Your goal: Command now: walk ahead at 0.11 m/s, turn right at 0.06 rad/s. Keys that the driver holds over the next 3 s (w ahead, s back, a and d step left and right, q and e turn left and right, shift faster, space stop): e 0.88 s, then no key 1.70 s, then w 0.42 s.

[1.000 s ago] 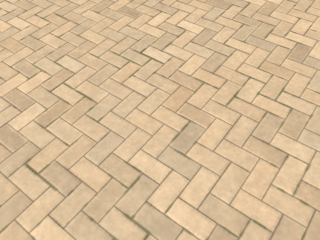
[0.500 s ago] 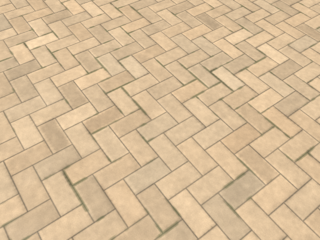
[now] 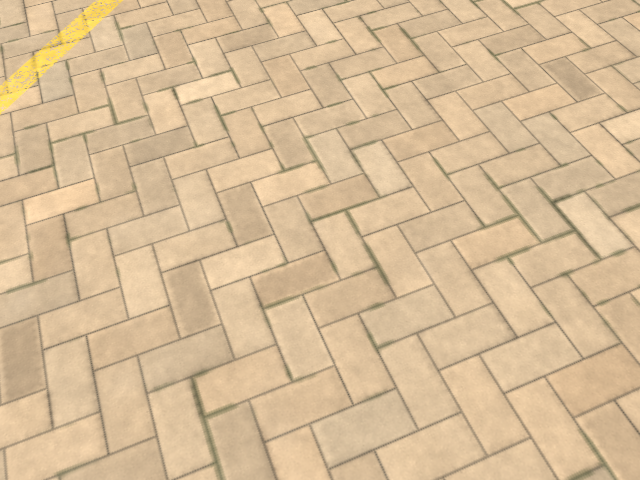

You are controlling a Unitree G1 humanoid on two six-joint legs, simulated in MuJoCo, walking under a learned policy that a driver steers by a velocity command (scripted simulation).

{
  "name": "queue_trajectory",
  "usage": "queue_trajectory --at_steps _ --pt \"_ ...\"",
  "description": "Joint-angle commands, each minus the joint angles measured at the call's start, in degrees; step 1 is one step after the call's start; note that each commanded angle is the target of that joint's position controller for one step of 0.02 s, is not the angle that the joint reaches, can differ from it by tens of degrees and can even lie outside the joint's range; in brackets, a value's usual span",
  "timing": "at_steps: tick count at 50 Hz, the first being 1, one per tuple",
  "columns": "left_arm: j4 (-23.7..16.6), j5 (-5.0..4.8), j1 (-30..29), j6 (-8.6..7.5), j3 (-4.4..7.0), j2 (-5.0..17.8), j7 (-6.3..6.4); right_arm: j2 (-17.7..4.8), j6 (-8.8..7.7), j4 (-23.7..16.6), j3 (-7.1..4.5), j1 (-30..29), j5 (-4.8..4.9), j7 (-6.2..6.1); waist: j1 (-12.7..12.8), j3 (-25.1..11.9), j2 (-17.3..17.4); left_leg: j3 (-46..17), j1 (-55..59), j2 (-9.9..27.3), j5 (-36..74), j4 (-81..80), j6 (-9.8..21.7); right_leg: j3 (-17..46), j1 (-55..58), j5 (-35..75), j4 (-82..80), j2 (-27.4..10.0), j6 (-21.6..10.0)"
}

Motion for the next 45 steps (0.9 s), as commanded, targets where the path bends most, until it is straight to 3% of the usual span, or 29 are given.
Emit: queue_trajectory --at_steps 1,3,5,8,9,10,11,12,13,15,18,22,24,26,27,28,29,30,31,32,34,37,45 --pt "-1.6 0.07 -0.5 -0.37 1.43 7.4 -0.46 -0.4 0.98 0.4 0.78 8.9 -0.25 -0.29 -3.2 -10.8 -10.8 3.4 8.8 1.7 2.4 -10.7 -0.7 10.4 3.9 33.0 -5.7 -11.0 -9.1" --pt "-1.0 0.03 1.1 1.05 2.70 10.3 -0.74 -1.6 1.39 -0.2 0.88 5.9 0.20 -0.73 -1.7 -10.5 -11.7 4.3 9.5 1.2 2.8 -13.9 -0.6 13.2 3.2 19.4 -6.4 -10.8 -9.2" --pt "-1.2 -0.13 1.4 2.84 3.68 11.7 -0.95 -2.6 1.46 -0.9 0.84 3.7 0.47 -1.09 -1.1 -8.7 -11.0 4.8 10.1 0.8 2.5 -17.3 0.0 17.2 0.7 2.3 -7.7 -10.8 -9.0" --pt "-1.7 -0.73 0.2 4.84 4.05 10.5 -0.67 -2.2 0.09 -1.0 1.06 5.0 0.14 -2.12 -3.1 -5.3 -8.6 3.8 17.8 1.5 7.1 -31.5 2.3 20.4 -7.2 -10.0 -5.8 -8.6 -5.2" --pt "-2.5 -1.05 0.7 4.71 3.55 8.1 -0.67 -5.2 -0.57 -1.5 0.58 6.0 -0.66 -2.77 -3.0 -5.6 -2.4 -4.3 20.4 9.6 3.4 -38.4 4.3 18.5 -10.7 -13.9 -0.9 -5.9 -2.2" --pt "-4.4 -1.97 -0.4 4.50 2.85 4.4 -0.66 -10.4 -0.61 -2.0 -0.72 4.3 -0.53 -3.15 -2.1 -4.3 10.0 -17.2 18.2 20.4 -0.3 -46.3 9.1 7.9 -16.1 -20.2 10.1 3.6 0.7" --pt "-3.7 -0.32 0.7 4.67 3.75 7.6 -0.17 -10.1 -0.55 -2.4 -1.10 2.1 -0.74 -3.02 -2.2 -3.2 10.5 -19.7 10.8 26.8 9.9 -46.8 14.1 3.9 -12.3 -26.0 24.7 4.3 1.5" --pt "-2.3 -0.04 3.2 5.06 4.74 9.1 -0.08 -6.3 -0.78 -3.3 -0.03 -0.4 -0.35 -3.06 0.3 -3.4 5.1 -15.4 9.6 24.5 18.6 -45.0 15.1 5.5 -10.4 -25.1 32.4 2.9 1.4" --pt "-0.9 -0.07 5.8 5.56 5.05 8.7 -0.05 -3.9 -0.93 -3.8 0.58 -3.3 0.09 -3.13 2.3 -3.2 2.9 -9.8 9.2 21.5 24.9 -43.5 13.9 5.3 -9.5 -22.7 36.4 2.4 1.9" --pt "-0.3 0.35 7.3 6.32 5.21 8.1 -0.25 -3.0 -1.24 -4.4 0.89 -4.9 0.25 -3.43 3.0 -4.5 4.6 -2.8 14.1 18.1 34.4 -40.8 12.1 3.9 -11.3 -19.8 38.9 1.5 3.2" --pt "-1.9 -0.18 3.7 6.95 4.68 6.6 -1.31 -3.8 -1.05 -3.4 0.33 -1.0 0.16 -3.19 0.0 -6.0 5.6 0.7 20.5 18.0 39.4 -37.9 12.1 2.2 -11.8 -19.5 32.6 0.8 5.0" --pt "-4.6 -0.83 0.1 7.51 4.00 6.1 -2.18 -6.8 -0.75 -2.8 -0.98 0.5 -0.19 -2.17 -2.2 -7.2 8.3 2.3 20.5 19.8 38.4 -35.5 11.7 -0.6 -4.5 -21.4 20.6 0.6 4.0" --pt "-5.3 -1.12 0.2 7.40 4.13 6.8 -2.23 -8.1 -0.53 -2.6 -1.59 0.4 -0.18 -1.62 -2.3 -7.5 8.9 2.6 20.2 20.7 38.5 -33.6 11.2 -2.1 -1.7 -20.9 15.8 1.1 2.9" --pt "-5.0 -0.93 2.5 6.74 4.06 6.4 -2.06 -8.8 -0.24 -2.5 -2.04 -0.9 0.43 -1.40 0.1 -7.7 7.3 5.2 17.3 19.8 34.7 -28.9 8.4 -3.4 4.6 -13.0 4.7 2.0 1.5" --pt "-4.9 -0.40 3.3 6.04 4.23 7.4 -1.57 -8.4 -0.23 -2.0 -2.15 0.4 0.42 -1.31 1.0 -7.7 3.7 7.5 13.2 18.4 27.2 -24.3 4.9 -0.3 9.6 -5.8 -2.9 1.5 0.7" --pt "-5.1 0.49 4.8 5.14 5.46 13.2 -1.01 -5.6 0.01 -2.9 -1.60 2.0 -0.02 -0.99 0.5 -7.7 -9.8 12.5 1.9 13.2 9.5 -10.9 0.6 16.4 16.7 2.1 -8.5 -10.1 -1.8" --pt "-4.9 -0.01 8.2 4.90 7.49 21.1 -1.22 -2.2 0.86 -7.4 -0.32 -3.8 0.21 -1.86 3.0 -5.4 -20.4 10.5 -9.9 3.2 -12.6 -3.2 -1.6 32.4 15.0 24.8 -7.3 -22.9 -11.6" --pt "-4.2 -0.46 10.5 4.94 7.17 18.1 -1.06 -4.3 1.49 -6.9 -0.62 -5.3 -0.12 -2.28 4.2 -6.0 -10.8 4.2 -10.2 5.4 -12.1 4.4 -1.6 29.3 15.4 26.5 -6.0 -21.9 -14.8" --pt "-4.6 -0.71 7.1 5.15 6.21 15.0 -0.68 -4.3 1.56 -5.9 -0.80 -4.2 0.73 -1.93 2.0 -4.3 -8.2 2.9 -10.1 6.0 -7.4 6.1 -1.4 24.4 13.4 22.6 -5.9 -18.2 -14.0" --pt "-5.5 -0.58 2.4 5.55 5.58 13.0 -0.30 -4.7 1.11 -4.9 -0.96 -3.1 1.20 -1.61 -0.1 -2.9 -7.2 2.2 -9.6 6.7 -2.3 4.3 -1.3 20.7 11.8 17.9 -6.4 -13.9 -11.3" --pt "-6.5 -1.06 -0.3 5.66 5.13 11.5 0.08 -6.0 0.83 -4.0 -1.43 -1.3 -0.12 -1.10 -0.9 -5.0 -9.0 2.9 -8.1 5.8 2.4 4.6 -1.9 18.1 13.0 20.5 -5.8 -10.2 -9.6" --pt "-6.1 -1.21 2.2 5.39 5.49 12.5 -0.15 -5.0 1.13 -4.3 -1.21 -1.3 0.24 -0.70 -0.2 -6.9 -7.1 2.8 -8.1 4.9 3.8 3.0 -2.7 19.1 14.7 19.6 -5.4 -9.8 -10.0" --pt "-6.1 -0.17 4.5 5.71 6.08 14.0 -0.04 -4.7 1.04 -6.6 -0.54 -4.6 0.65 -1.32 1.9 -6.2 -8.6 1.8 -5.0 3.2 2.3 -9.1 -2.2 26.6 13.0 11.3 -4.1 -9.7 -11.0"
Next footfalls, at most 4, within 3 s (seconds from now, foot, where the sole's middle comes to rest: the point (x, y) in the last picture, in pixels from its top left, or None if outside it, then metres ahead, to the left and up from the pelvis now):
0.18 left None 0.07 0.11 -0.78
0.56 right None -0.01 -0.10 -0.78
1.06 left None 0.10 0.06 -0.78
1.38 right None -0.06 -0.09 -0.78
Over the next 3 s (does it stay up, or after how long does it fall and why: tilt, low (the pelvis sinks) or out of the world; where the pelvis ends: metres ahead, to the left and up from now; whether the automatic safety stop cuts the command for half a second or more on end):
stays up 0.10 -0.03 0.00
